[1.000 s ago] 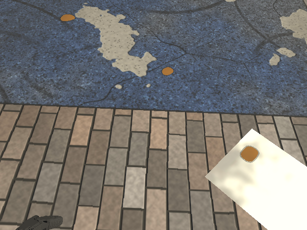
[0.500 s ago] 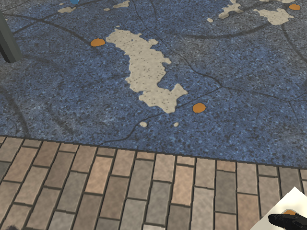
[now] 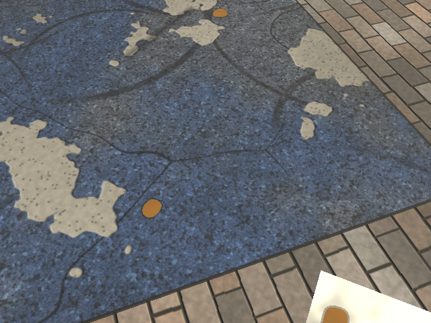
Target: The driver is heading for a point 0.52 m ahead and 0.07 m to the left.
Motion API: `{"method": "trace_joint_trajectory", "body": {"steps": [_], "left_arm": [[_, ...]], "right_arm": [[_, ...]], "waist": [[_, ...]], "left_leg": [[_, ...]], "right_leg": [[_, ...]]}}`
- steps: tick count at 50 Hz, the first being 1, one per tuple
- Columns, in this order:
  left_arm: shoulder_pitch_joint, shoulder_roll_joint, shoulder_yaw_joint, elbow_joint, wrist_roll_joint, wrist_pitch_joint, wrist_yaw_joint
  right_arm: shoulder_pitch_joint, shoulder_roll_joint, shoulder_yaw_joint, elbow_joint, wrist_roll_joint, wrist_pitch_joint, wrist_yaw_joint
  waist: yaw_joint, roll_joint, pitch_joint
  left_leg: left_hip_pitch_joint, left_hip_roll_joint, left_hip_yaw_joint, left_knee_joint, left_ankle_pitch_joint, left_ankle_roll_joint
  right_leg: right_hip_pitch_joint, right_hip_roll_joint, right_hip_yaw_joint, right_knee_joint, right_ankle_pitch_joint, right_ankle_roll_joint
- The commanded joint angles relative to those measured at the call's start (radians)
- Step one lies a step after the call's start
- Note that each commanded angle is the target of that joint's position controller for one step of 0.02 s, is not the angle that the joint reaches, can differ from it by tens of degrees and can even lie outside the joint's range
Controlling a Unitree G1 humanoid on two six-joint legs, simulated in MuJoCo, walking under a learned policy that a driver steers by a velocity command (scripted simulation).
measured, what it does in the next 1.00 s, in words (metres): walks ahead: right foot, then left foot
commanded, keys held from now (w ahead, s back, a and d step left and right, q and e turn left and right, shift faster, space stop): w+e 0.06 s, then w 0.02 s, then w+q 0.48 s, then no key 0.44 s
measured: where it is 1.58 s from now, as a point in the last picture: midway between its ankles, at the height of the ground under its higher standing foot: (219, 302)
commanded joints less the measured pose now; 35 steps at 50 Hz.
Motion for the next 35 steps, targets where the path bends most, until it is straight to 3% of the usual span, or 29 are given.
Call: {"method": "trace_joint_trajectory", "body": {"steps": [1, 3, 5, 6, 7, 8, 9, 10, 11, 12, 13, 15, 17, 20, 24, 28, 29, 31, 32, 33, 34, 35], "left_arm": [[-0.101, 0.027, -0.002, -0.104, -0.002, -0.013, -0.019], [-0.119, 0.045, 0.005, -0.126, 0.0, -0.01, -0.027], [-0.053, 0.072, 0.022, -0.123, 0.01, -0.006, -0.024], [0.089, 0.105, 0.045, -0.085, 0.01, -0.005, -0.015], [0.256, 0.165, 0.073, -0.04, 0.008, 0.001, 0.002], [0.297, 0.293, 0.089, -0.029, 0.011, -0.003, 0.016], [0.338, 0.213, 0.066, -0.046, 0.011, -0.01, 0.016], [0.287, 0.171, 0.048, -0.032, 0.023, -0.023, 0.01], [0.227, 0.148, 0.04, -0.022, 0.022, -0.031, 0.011], [0.165, 0.108, 0.029, -0.016, 0.023, -0.037, 0.01], [0.123, 0.076, 0.019, -0.018, 0.031, -0.046, 0.01], [0.093, 0.066, 0.021, -0.005, 0.034, -0.068, 0.007], [0.086, 0.076, 0.026, 0.019, 0.039, -0.086, 0.01], [0.102, 0.08, 0.029, 0.052, 0.044, -0.09, 0.024], [0.127, 0.104, 0.034, 0.083, 0.035, -0.084, 0.036], [0.195, 0.127, 0.045, 0.129, 0.019, -0.056, 0.041], [0.195, 0.13, 0.045, 0.137, 0.015, -0.045, 0.044], [0.184, 0.152, 0.048, 0.143, 0.009, -0.026, 0.055], [0.173, 0.163, 0.049, 0.142, 0.007, -0.018, 0.062], [0.152, 0.165, 0.047, 0.139, 0.005, -0.013, 0.066], [0.165, 0.147, 0.037, 0.132, 0.012, -0.021, 0.068], [0.274, 0.019, -0.004, 0.107, 0.063, -0.041, 0.05]], "right_arm": [[-0.047, -0.177, -0.04, -0.056, 0.015, -0.006, -0.005], [-0.037, -0.196, -0.046, -0.045, 0.024, 0.006, -0.007], [-0.015, -0.22, -0.05, -0.031, 0.034, 0.018, -0.009], [-0.015, -0.212, -0.041, -0.022, 0.035, 0.023, -0.009], [-0.005, -0.176, -0.021, -0.024, 0.02, 0.019, -0.011], [0.111, -0.036, 0.031, -0.068, -0.016, 0.003, 0.008], [0.061, -0.108, 0.02, -0.037, 0.018, -0.021, 0.017], [-0.062, -0.175, -0.003, -0.075, 0.062, -0.028, 0.02], [-0.105, -0.156, 0.004, -0.091, 0.061, -0.03, 0.016], [-0.118, -0.146, 0.003, -0.083, 0.037, -0.024, 0.01], [-0.082, -0.144, -0.003, -0.069, 0.03, -0.009, 0.009], [-0.021, -0.104, 0.001, -0.039, 0.031, 0.022, 0.007], [-0.041, -0.079, 0.004, -0.042, 0.029, 0.041, 0.0], [-0.098, -0.066, 0.004, -0.057, 0.024, 0.04, 0.002], [-0.215, -0.034, 0.018, -0.091, 0.019, 0.031, 0.026], [-0.318, -0.028, 0.026, -0.151, 0.019, 0.03, 0.05], [-0.333, -0.027, 0.026, -0.166, 0.014, 0.028, 0.057], [-0.296, -0.045, 0.015, -0.18, 0.002, 0.026, 0.066], [-0.217, -0.073, 0.001, -0.165, 0.0, 0.024, 0.067], [-0.085, -0.116, -0.023, -0.131, -0.001, 0.021, 0.06], [0.011, -0.181, -0.045, -0.111, -0.003, 0.024, 0.041], [0.032, -0.269, -0.05, -0.107, -0.022, 0.034, 0.019]], "waist": [[0.015, 0.096, 0.039], [0.028, 0.105, 0.035], [0.083, 0.126, -0.032], [0.171, 0.107, -0.107], [0.249, 0.064, -0.193], [0.163, -0.208, -0.333], [0.23, -0.114, -0.486], [0.244, -0.057, -0.314], [0.203, -0.029, -0.204], [0.164, -0.01, -0.134], [0.124, -0.032, -0.105], [0.086, -0.026, -0.086], [0.075, -0.005, -0.039], [0.088, 0.001, -0.005], [0.136, 0.012, 0.036], [0.176, 0.023, 0.071], [0.171, 0.023, 0.081], [0.129, -0.02, 0.027], [0.085, -0.044, -0.034], [0.009, -0.033, -0.111], [-0.039, 0.029, -0.188], [0.049, 0.309, -0.331]], "left_leg": [[-0.01, 0.283, -0.073, -0.071, 0.367, 0.139], [0.045, 0.299, -0.041, -0.011, 0.509, 0.12], [0.049, 0.3, -0.02, 0.143, 0.83, 0.109], [-0.007, 0.276, 0.007, 0.307, 0.895, 0.089], [-0.203, 0.238, 0.022, 0.541, 0.714, 0.057], [-0.644, 0.077, 0.002, 0.96, -0.158, -0.012], [-0.709, 0.027, -0.222, 1.123, -0.345, -0.005], [-0.786, 0.07, -0.244, 1.148, -0.278, 0.01], [-0.779, 0.116, -0.234, 1.076, -0.189, 0.018], [-0.741, 0.148, -0.23, 1.005, -0.126, 0.012], [-0.669, 0.17, -0.245, 0.968, -0.073, 0.008], [-0.594, 0.171, -0.252, 0.937, -0.016, -0.008], [-0.628, 0.166, -0.271, 0.885, 0.05, -0.024], [-0.693, 0.15, -0.289, 0.738, 0.223, -0.033], [-0.666, 0.13, -0.212, 0.512, 0.383, -0.019], [-0.739, 0.116, -0.167, 0.404, 0.314, 0.018], [-0.733, 0.102, -0.151, 0.378, 0.267, 0.03], [-0.623, 0.035, -0.095, 0.36, 0.175, 0.058], [-0.519, -0.004, -0.077, 0.353, 0.155, 0.075], [-0.334, -0.04, -0.077, 0.283, 0.239, 0.102], [-0.086, 0.02, -0.17, 0.249, 0.538, 0.139], [0.327, 0.311, -0.527, 0.384, 1.099, 0.309]], "right_leg": [[0.02, 0.006, -0.035, -0.092, 0.026, -0.028], [0.047, 0.033, -0.068, -0.128, -0.055, -0.06], [0.221, 0.104, -0.113, -0.153, -0.157, -0.106], [0.438, 0.143, -0.121, -0.22, -0.104, -0.141], [0.736, 0.098, -0.033, -0.223, -0.055, -0.173], [1.122, -0.228, 0.494, -0.257, -0.145, -0.348], [1.125, -0.322, 0.74, -0.408, -0.242, -0.4], [1.003, -0.28, 0.556, -0.43, -0.184, -0.337], [0.854, -0.236, 0.409, -0.441, -0.118, -0.295], [0.727, -0.195, 0.309, -0.467, -0.052, -0.268], [0.633, -0.166, 0.233, -0.505, -0.008, -0.251], [0.542, -0.155, 0.156, -0.579, 0.012, -0.251], [0.505, -0.152, 0.072, -0.625, 0.056, -0.243], [0.542, -0.126, -0.042, -0.645, 0.098, -0.211], [0.58, -0.117, -0.149, -0.669, 0.102, -0.175], [0.746, -0.169, -0.186, -0.618, 0.181, -0.166], [0.765, -0.174, -0.194, -0.576, 0.291, -0.16], [0.79, -0.173, -0.204, -0.442, 0.66, -0.138], [0.795, -0.161, -0.206, -0.336, 0.79, -0.119], [0.749, -0.125, -0.224, -0.166, 0.784, -0.088], [0.588, -0.071, -0.236, 0.054, 0.565, -0.036], [0.192, 0.088, -0.218, 0.446, -0.488, 0.035]]}}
